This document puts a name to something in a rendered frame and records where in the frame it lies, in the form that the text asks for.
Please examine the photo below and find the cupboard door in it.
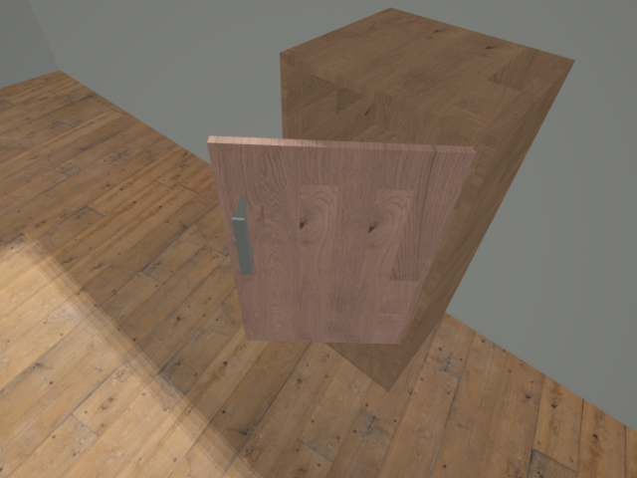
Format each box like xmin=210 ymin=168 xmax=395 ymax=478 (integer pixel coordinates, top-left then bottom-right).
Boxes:
xmin=207 ymin=135 xmax=476 ymax=345

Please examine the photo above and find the handle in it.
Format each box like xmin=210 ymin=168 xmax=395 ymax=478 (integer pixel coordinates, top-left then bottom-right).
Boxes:
xmin=232 ymin=196 xmax=254 ymax=275

